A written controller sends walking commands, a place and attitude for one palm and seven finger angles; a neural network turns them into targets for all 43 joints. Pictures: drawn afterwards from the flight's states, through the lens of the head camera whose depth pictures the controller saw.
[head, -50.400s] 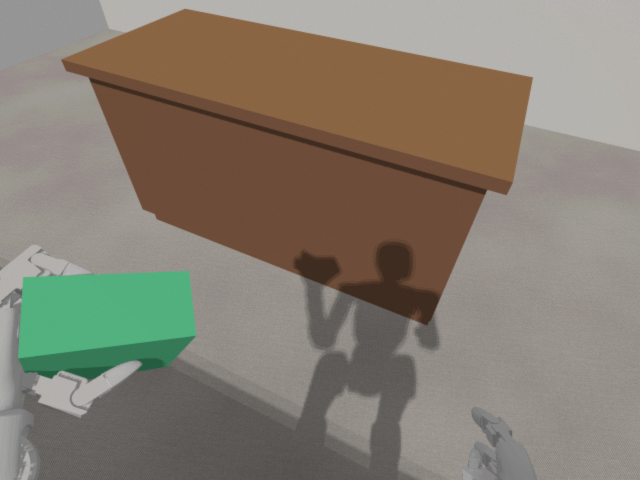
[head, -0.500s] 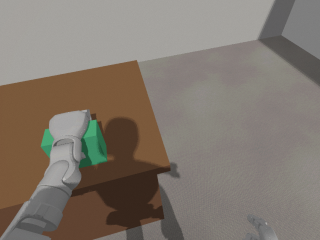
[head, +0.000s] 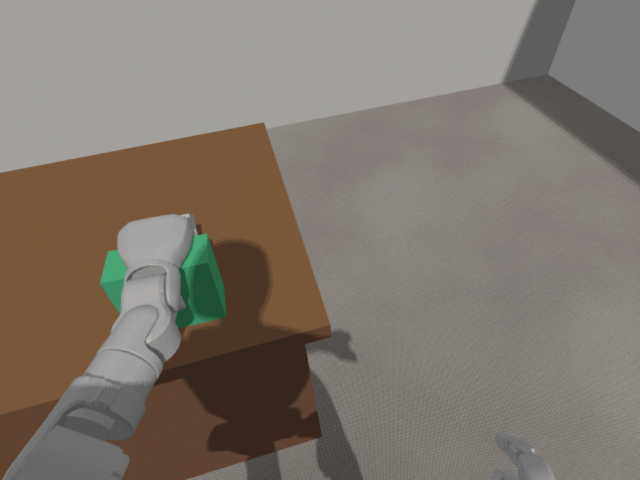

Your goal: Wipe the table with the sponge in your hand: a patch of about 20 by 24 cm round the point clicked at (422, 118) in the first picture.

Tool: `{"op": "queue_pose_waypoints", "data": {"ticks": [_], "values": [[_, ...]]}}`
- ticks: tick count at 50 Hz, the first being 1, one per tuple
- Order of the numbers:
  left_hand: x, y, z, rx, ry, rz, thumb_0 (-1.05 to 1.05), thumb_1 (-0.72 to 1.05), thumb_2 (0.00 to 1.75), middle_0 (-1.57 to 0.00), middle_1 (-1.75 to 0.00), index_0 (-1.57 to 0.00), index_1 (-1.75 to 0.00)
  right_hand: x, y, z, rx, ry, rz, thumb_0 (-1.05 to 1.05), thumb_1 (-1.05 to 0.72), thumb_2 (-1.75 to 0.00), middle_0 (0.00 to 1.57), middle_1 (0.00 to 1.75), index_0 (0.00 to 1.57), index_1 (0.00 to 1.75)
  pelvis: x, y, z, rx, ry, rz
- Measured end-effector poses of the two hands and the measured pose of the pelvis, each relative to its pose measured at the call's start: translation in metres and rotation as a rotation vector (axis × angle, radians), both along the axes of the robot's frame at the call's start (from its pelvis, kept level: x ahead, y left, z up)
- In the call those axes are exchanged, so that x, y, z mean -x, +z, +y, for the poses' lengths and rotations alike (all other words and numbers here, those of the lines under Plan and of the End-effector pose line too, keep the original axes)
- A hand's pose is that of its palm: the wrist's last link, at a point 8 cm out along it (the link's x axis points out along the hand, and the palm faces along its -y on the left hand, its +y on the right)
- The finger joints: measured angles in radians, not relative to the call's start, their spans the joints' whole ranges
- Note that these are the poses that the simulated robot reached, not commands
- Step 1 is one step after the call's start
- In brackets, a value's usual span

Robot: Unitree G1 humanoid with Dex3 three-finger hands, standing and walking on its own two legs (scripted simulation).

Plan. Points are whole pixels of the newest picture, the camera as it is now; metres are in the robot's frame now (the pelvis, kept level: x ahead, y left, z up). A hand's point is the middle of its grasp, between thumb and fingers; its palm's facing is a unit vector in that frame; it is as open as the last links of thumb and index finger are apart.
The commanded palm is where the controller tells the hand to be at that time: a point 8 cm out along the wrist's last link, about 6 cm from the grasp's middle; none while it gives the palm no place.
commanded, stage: wipe forward along the third lane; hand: left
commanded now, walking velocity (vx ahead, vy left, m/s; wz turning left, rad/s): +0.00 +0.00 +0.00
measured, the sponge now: (174, 295) +0.35 +0.26 +0.01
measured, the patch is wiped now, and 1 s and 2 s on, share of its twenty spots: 0.75 0.95 0.95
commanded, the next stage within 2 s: wipe back along the third lane in 1.50 s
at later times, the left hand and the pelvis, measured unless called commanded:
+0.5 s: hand (180, 241) +0.41 +0.26 +0.07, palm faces -0.08 +0.06 -0.99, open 10.3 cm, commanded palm +0.40 +0.26 +0.09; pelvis -0.02 -0.01 -0.01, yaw +0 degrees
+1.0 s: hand (181, 215) +0.46 +0.27 +0.07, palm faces -0.09 +0.03 -1.00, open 10.3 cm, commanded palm +0.45 +0.28 +0.09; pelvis -0.02 +0.01 -0.02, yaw -3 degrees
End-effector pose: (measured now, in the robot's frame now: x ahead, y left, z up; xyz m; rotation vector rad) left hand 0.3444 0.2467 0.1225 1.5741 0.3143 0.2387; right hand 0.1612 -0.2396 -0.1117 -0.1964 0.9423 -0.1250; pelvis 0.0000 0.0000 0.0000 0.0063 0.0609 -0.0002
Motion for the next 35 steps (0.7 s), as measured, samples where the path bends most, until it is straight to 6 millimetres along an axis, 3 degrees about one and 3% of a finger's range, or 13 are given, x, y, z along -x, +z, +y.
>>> {"op": "queue_pose_waypoints", "data": {"ticks": [9, 23, 35], "values": [[-0.023, 0.003, -0.001, -0.025, -0.028, 0.042, 0.01, -0.55, 1.06, -0.75, -1.29, -0.75, -1.31, 0.023, -0.009, -0.011, 0.025, -0.013, 0.050, 0.00, -0.90, -0.90, 0.20, 0.30, 0.20, 0.30, 0.009, -0.003, -0.006, -0.001, 0.010, 0.036], [-0.044, 0.002, -0.002, -0.046, -0.045, 0.032, 0.02, -0.57, 1.06, -0.77, -1.27, -0.77, -1.29, 0.098, -0.024, -0.036, 0.048, -0.113, 0.188, 0.00, -0.90, -0.90, 0.20, 0.30, 0.20, 0.30, 0.021, -0.008, -0.010, 0.003, -0.001, 0.087], [-0.075, 0.005, 0.004, -0.051, -0.017, 0.045, 0.02, -0.56, 1.07, -0.76, -1.29, -0.76, -1.31, 0.150, -0.023, -0.042, 0.074, -0.198, 0.254, 0.00, -0.90, -0.90, 0.20, 0.30, 0.20, 0.30, 0.033, -0.011, -0.008, 0.007, -0.023, 0.133]]}}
